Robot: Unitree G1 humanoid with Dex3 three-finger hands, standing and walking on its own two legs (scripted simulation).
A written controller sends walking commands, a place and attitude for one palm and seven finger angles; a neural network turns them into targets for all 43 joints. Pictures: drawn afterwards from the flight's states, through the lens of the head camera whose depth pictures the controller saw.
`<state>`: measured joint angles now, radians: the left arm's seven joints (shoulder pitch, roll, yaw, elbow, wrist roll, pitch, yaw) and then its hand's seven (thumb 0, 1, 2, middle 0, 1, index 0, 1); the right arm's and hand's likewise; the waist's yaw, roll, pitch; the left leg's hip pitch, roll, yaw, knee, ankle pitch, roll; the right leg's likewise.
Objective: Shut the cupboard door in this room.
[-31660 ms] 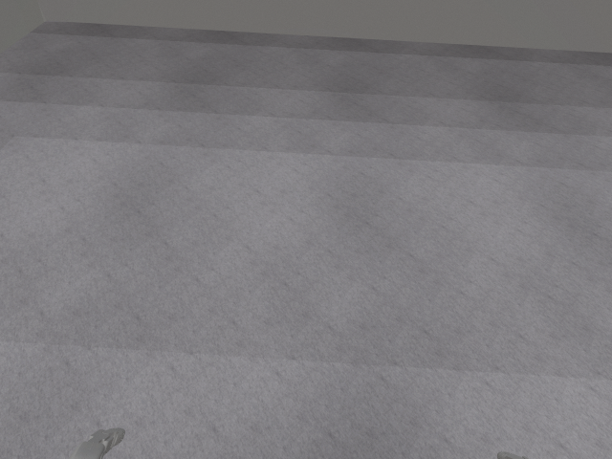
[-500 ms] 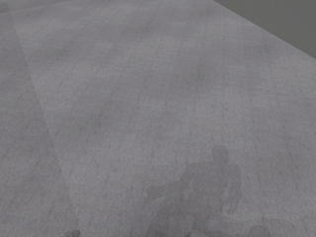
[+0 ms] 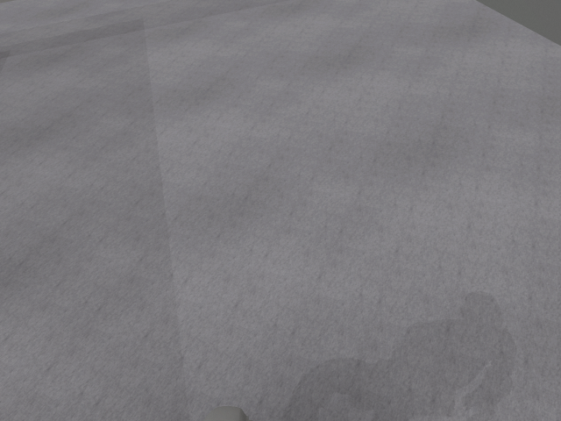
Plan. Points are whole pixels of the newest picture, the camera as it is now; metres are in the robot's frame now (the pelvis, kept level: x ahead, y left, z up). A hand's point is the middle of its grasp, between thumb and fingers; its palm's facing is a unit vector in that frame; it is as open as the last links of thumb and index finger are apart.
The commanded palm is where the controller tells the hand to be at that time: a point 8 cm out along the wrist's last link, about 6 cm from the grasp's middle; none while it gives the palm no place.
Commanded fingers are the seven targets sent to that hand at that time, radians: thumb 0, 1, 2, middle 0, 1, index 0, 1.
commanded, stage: turn or walk to find it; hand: left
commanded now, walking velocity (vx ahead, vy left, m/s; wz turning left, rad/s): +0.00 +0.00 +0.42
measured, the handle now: out of the picture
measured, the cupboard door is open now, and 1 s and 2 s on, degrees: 90 90 90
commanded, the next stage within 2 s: none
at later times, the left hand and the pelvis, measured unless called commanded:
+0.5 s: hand out of the picture -0.03 +0.27 -0.18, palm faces +0.26 -0.94 -0.23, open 7.4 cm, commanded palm none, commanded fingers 0.00 0.90 0.90 -0.20 -0.30 -0.20 -0.30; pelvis -0.03 +0.06 +0.00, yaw +12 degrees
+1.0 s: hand out of the picture -0.04 +0.19 -0.15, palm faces +0.42 -0.87 -0.27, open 7.3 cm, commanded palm none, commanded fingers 0.00 0.90 0.90 -0.20 -0.30 -0.20 -0.30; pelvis -0.04 -0.02 +0.00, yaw +25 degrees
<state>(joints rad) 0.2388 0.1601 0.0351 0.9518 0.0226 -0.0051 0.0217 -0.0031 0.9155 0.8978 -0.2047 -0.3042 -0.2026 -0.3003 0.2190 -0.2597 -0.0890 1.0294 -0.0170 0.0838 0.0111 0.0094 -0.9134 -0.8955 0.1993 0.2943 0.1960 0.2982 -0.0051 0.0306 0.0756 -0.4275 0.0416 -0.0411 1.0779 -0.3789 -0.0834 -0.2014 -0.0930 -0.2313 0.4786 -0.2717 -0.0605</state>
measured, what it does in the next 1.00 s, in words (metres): steps on the spot, turning left: left foot, then right foot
